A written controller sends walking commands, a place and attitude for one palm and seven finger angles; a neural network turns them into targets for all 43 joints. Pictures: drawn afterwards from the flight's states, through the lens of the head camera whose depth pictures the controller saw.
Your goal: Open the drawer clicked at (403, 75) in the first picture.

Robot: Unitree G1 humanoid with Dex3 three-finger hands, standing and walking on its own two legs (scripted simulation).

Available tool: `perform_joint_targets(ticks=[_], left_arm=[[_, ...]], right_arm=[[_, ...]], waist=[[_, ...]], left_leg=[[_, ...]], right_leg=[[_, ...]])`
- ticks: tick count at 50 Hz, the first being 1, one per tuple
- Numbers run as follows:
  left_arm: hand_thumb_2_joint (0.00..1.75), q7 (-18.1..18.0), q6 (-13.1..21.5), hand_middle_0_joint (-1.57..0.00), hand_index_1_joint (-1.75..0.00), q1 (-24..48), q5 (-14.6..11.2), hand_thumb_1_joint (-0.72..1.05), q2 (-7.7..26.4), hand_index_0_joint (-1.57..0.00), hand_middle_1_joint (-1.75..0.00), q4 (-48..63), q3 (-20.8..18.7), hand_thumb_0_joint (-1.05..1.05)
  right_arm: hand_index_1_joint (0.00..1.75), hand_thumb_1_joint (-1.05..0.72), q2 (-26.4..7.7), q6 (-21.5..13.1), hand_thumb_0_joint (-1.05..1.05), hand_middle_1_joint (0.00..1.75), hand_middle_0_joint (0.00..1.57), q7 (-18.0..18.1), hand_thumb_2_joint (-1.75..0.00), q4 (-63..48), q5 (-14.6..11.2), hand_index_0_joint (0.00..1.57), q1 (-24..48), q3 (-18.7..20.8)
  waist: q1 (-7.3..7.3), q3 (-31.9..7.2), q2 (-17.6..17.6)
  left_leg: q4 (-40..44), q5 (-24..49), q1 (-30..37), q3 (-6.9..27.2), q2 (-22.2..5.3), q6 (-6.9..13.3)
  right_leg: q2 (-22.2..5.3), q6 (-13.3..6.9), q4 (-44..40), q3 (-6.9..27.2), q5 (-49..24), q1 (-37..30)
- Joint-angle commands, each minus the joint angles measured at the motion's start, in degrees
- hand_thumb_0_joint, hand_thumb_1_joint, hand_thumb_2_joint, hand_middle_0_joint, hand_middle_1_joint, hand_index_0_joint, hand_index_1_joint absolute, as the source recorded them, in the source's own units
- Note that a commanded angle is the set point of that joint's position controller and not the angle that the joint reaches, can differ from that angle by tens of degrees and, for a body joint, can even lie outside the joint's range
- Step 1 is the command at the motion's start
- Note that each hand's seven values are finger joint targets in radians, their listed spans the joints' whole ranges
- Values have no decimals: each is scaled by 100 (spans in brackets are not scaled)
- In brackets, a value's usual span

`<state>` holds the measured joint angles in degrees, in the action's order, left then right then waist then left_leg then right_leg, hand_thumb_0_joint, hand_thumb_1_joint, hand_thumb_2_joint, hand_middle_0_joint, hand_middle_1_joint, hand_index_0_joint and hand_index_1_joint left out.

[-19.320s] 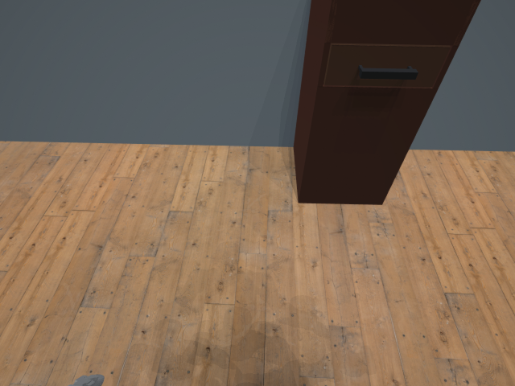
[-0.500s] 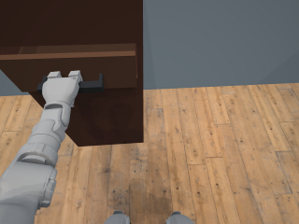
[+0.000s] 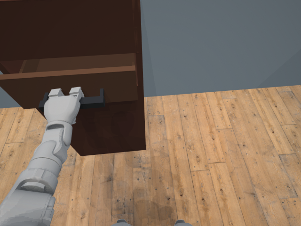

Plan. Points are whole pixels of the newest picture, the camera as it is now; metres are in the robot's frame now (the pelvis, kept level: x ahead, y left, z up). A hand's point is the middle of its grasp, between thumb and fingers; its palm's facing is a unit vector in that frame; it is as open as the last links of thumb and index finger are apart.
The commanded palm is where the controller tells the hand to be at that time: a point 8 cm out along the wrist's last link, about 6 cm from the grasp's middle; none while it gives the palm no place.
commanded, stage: pull the drawer open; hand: left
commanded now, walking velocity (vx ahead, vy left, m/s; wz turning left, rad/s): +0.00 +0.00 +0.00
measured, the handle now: (73, 98) +0.48 +0.23 +0.01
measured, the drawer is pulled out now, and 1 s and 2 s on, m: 0.07 0.21 0.30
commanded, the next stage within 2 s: none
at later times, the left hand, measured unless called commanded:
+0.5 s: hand (68, 131) +0.38 +0.23 -0.01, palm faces -0.07 -0.02 -1.00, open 6.0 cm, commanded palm +0.35 +0.22 +0.05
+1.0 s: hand (65, 165) +0.28 +0.22 -0.01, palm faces +0.00 -0.07 -1.00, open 6.0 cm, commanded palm +0.24 +0.21 +0.05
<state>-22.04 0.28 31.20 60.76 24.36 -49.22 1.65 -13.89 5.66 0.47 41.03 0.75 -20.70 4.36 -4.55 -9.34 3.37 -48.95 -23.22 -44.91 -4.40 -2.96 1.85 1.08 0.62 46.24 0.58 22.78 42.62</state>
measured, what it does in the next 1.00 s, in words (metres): stands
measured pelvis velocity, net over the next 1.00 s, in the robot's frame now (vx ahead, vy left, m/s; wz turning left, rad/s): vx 0.01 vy -0.01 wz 0.02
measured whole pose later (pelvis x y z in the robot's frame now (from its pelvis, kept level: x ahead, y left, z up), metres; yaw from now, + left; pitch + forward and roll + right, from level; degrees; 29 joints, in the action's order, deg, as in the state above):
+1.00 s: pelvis +0.01 -0.01 +0.01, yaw +1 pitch +13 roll +0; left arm -25.4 -4.8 -7.3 60.5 18.7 -13.8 4.9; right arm -14.4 4.1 -0.3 37.1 1.1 -12.0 4.1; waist -0.8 -8.3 3.3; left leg -45.2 -23.5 -34.2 -4.2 -2.4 0.6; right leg 0.7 -0.4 44.6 0.4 24.4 32.7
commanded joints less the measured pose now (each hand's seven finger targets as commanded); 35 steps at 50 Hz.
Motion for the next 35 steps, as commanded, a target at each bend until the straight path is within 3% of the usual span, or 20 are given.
perform_joint_targets(ticks=[1, 3, 4, 6, 8, 9, 10, 11, 12, 15, 18, 22, 23, 25, 26, 28, 30, 32, 35], left_arm=[[90, -206, 49, -40, -135, 137, -75, 90, 562, -40, -135, 1373, -98, 0], [90, -240, -67, -40, -135, -34, -56, 90, 355, -40, -135, 1797, 91, 0], [90, -270, -102, -40, -135, -214, -69, 90, 403, -40, -135, 2072, 14, 0], [90, -300, -244, -40, -135, -812, -66, 90, 344, -40, -135, 2410, -3, 0], [90, -373, -299, -40, -135, 1146, 79, 90, 353, -40, -135, 2280, 272, 0], [90, -401, -298, -40, -135, 1635, 132, 90, 430, -40, -135, 2122, 279, 0], [90, -431, -334, -40, -135, 1406, 243, 90, 534, -40, -135, 1756, 124, 0], [90, -429, -378, -40, -135, 1300, 278, 90, 417, -40, -135, 1581, 225, 0], [90, -420, -386, -40, -135, 1503, 258, 90, 230, -40, -135, 1653, 396, 0], [90, -331, -388, -40, -135, 1782, 262, 90, 239, -40, -135, 1550, 420, 0], [90, -210, -294, -40, -135, 1872, 189, 90, 142, -40, -135, 1239, 483, 0], [90, -134, 7, -40, -135, 2043, 199, 90, 194, -40, -135, 1148, 440, 0], [90, -122, 70, -40, -135, 1836, 171, 90, 78, -40, -135, 1111, 479, 0], [90, -113, 195, -40, -135, 1237, 126, 90, 280, -40, -135, 1198, 219, 0], [90, -111, 227, -40, -135, 905, 108, 90, 382, -40, -135, 1244, 120, 0], [90, -108, 290, -40, -135, 570, 54, 90, 241, -40, -135, 1573, 213, 0], [90, -144, 279, -40, -135, -282, -2, 90, 384, -40, -135, 1807, -21, 0], [90, -187, 229, -40, -135, -522, -52, 90, 258, -40, -135, 2150, 88, 0], [90, -296, 112, -40, -135, -1275, -88, 90, 371, -40, -135, 2706, -81, 0]], right_arm=[[30, -90, -877, -98, 0, 30, 20, 34, -90, -621, -65, 20, -47, 297], [30, -90, -854, -94, 0, 30, 20, 21, -90, -701, -73, 20, 108, 282], [30, -90, -849, -100, 0, 30, 20, 14, -90, -741, -63, 20, 178, 299], [30, -90, -813, -98, 0, 30, 20, -20, -90, -819, -62, 20, 298, 274], [30, -90, -853, -72, 0, 30, 20, 71, -90, -595, -51, 20, 252, 248], [30, -90, -842, -85, 0, 30, 20, 121, -90, -499, -22, 20, 218, 234], [30, -90, -820, -85, 0, 30, 20, 145, -90, -491, -13, 20, 210, 253], [30, -90, -804, -86, 0, 30, 20, 151, -90, -499, -16, 20, 257, 237], [30, -90, -783, -87, 0, 30, 20, 144, -90, -529, -14, 20, 288, 232], [30, -90, -764, -35, 0, 30, 20, 163, -90, -533, -15, 20, 330, 242], [30, -90, -733, -15, 0, 30, 20, 205, -90, -558, -13, 20, 385, 216], [30, -90, -705, -63, 0, 30, 20, 250, -90, -602, 2, 20, 385, 209], [30, -90, -685, -84, 0, 30, 20, 243, -90, -634, 8, 20, 373, 208], [30, -90, -689, -111, 0, 30, 20, 223, -90, -712, 10, 20, 394, 212], [30, -90, -689, -101, 0, 30, 20, 220, -90, -777, -2, 20, 442, 192], [30, -90, -670, -126, 0, 30, 20, 189, -90, -829, -18, 20, 502, 202], [30, -90, -683, -141, 0, 30, 20, 155, -90, -934, -33, 20, 550, 206], [30, -90, -691, -166, 0, 30, 20, 128, -90, -944, -55, 20, 623, 215], [30, -90, -723, -214, 0, 30, 20, 94, -90, -988, -53, 20, 696, 225]], waist=[[277, -1846, -221], [274, -1837, -182], [312, -1982, -144], [412, -1917, -27], [-106, -1408, -77], [-172, -1280, -68], [-38, -1394, -86], [15, -1416, 19], [1, -1577, 53], [47, -1956, 130], [1, -1786, -192], [-3, -1777, -229], [43, -1776, -300], [237, -2002, -319], [311, -1919, -329], [343, -1926, -331], [508, -1943, -380], [442, -1734, -348], [540, -1795, -313]], left_leg=[[512, 3148, 2049, 321, 177, 10], [553, 3285, 2183, 325, 178, 7], [530, 3525, 2333, 327, 164, 6], [539, 3981, 2524, 377, 134, -24], [485, 3408, 2429, 473, 128, -44], [473, 3183, 2359, 461, 149, -32], [505, 3019, 2394, 464, 179, -42], [510, 3023, 2435, 454, 214, -59], [490, 3032, 2521, 439, 232, -58], [436, 3144, 2699, 448, 249, -77], [405, 2802, 2443, 408, 310, -36], [335, 2480, 2183, 365, 359, 2], [351, 2375, 2100, 342, 376, 11], [345, 2371, 2037, 299, 396, 31], [378, 2283, 1907, 268, 411, 29], [411, 2280, 1864, 242, 408, 33], [463, 2362, 1804, 222, 404, 28], [527, 2284, 1807, 196, 388, 31], [611, 2478, 1896, 202, 363, 20]], right_leg=[[288, -270, -464, -339, -2322, -1066], [271, -259, -493, -341, -2383, -1136], [261, -265, -482, -325, -2501, -1228], [256, -259, -446, -360, -2657, -1265], [229, -219, -483, -391, -2271, -695], [225, -237, -505, -380, -2133, -559], [221, -254, -490, -383, -1988, -572], [219, -281, -484, -391, -1968, -561], [208, -282, -486, -392, -2016, -586], [198, -297, -422, -366, -2086, -650], [188, -288, -453, -348, -2093, -727], [162, -279, -425, -285, -2068, -741], [162, -279, -428, -287, -2050, -812], [171, -293, -415, -229, -2167, -1081], [172, -295, -436, -212, -2196, -1197], [177, -293, -451, -187, -2277, -1308], [194, -307, -452, -183, -2347, -1526], [197, -290, -529, -169, -2353, -1497], [209, -300, -522, -153, -2507, -1683]])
